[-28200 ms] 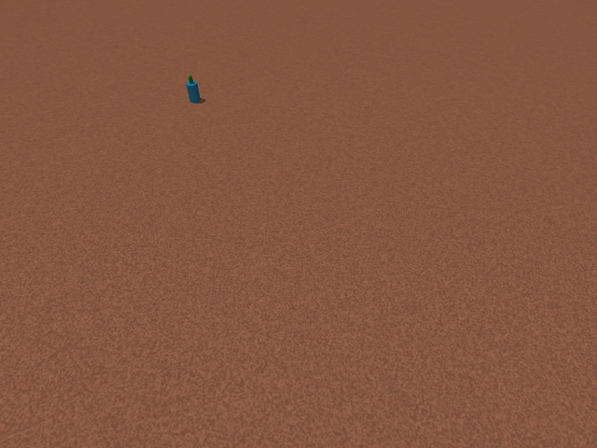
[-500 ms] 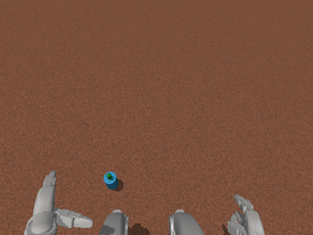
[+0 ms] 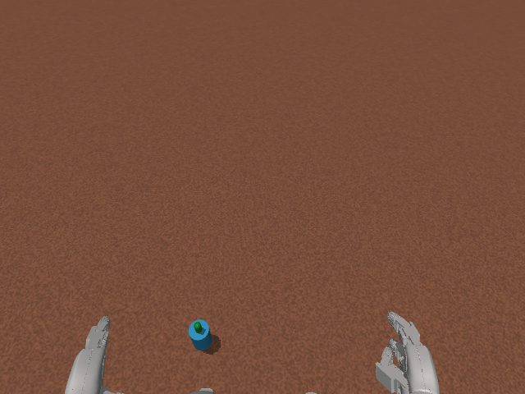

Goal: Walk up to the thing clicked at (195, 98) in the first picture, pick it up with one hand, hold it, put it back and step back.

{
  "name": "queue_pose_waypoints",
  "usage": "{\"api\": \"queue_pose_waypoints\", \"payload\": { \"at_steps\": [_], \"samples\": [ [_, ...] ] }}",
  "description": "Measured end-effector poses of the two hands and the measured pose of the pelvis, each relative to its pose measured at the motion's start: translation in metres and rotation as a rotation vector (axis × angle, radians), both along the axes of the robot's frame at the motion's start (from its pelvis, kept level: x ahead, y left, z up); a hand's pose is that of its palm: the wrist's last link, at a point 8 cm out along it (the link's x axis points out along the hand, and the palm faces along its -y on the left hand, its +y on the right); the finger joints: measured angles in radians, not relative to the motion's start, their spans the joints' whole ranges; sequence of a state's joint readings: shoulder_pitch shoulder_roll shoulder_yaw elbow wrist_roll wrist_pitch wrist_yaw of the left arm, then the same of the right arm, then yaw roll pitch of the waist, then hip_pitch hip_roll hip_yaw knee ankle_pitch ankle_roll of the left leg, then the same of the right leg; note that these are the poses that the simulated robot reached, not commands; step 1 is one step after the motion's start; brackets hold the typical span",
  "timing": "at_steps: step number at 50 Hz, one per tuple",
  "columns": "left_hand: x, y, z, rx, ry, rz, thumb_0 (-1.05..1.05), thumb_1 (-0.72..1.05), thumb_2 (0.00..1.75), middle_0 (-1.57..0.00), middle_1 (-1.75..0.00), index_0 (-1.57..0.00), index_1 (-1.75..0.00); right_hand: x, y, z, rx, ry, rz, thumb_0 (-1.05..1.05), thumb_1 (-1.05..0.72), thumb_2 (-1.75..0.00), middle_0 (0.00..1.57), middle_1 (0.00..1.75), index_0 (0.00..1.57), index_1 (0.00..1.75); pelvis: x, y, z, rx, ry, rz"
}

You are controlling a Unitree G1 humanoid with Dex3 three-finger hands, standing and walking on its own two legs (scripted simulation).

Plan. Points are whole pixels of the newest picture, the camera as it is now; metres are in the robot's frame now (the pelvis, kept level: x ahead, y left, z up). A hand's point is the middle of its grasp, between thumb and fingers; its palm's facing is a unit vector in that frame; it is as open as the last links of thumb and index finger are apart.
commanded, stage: home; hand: left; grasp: from the side
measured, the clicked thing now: (199, 333) +0.41 +0.18 -0.64
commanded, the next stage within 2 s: stand in 1.42 s
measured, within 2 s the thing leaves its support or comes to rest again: neither
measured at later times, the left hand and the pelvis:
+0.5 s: hand (136, 383) +0.16 +0.18 -0.05, palm faces +0.10 -0.95 -0.29, open 17.5 cm; pelvis -0.01 +0.00 +0.00, yaw +0 degrees
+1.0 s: hand (133, 386) +0.16 +0.18 -0.05, palm faces +0.11 -0.95 -0.29, open 17.4 cm; pelvis -0.01 +0.00 +0.00, yaw +0 degrees
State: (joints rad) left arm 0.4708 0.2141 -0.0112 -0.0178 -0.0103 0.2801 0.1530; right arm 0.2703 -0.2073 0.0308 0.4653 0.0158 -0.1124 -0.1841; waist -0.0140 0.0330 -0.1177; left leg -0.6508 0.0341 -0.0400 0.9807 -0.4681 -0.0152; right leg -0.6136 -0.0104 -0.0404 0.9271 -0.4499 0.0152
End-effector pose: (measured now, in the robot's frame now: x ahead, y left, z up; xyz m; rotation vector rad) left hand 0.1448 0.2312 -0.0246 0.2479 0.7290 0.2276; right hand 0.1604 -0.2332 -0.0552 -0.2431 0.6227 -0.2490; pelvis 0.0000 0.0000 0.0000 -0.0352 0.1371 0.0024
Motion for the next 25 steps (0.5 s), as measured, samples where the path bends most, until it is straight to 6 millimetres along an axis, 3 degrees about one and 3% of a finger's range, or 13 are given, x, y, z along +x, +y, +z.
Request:
{"api": "queue_pose_waypoints", "payload": {
  "at_steps": [9, 25],
  "samples": [
    [0.004, -0.004, 0.005, -0.004, -0.025, -0.015, -0.01, -0.54, 0.05, -0.05, -0.05, -0.06, -0.05, -0.013, -0.006, -0.003, -0.001, 0.023, -0.019, 0.01, -0.89, -0.90, 0.20, 0.30, 0.20, 0.31, -0.001, -0.002, 0.002, 0.000, -0.009, -0.002],
    [-0.006, -0.008, 0.004, -0.007, -0.020, -0.021, -0.01, -0.54, 0.06, -0.05, -0.05, -0.06, -0.05, -0.026, -0.011, -0.004, -0.001, 0.022, -0.027, 0.01, -0.90, -0.90, 0.20, 0.30, 0.20, 0.31, -0.010, -0.004, 0.002, 0.003, -0.020, -0.004]
  ]
}}
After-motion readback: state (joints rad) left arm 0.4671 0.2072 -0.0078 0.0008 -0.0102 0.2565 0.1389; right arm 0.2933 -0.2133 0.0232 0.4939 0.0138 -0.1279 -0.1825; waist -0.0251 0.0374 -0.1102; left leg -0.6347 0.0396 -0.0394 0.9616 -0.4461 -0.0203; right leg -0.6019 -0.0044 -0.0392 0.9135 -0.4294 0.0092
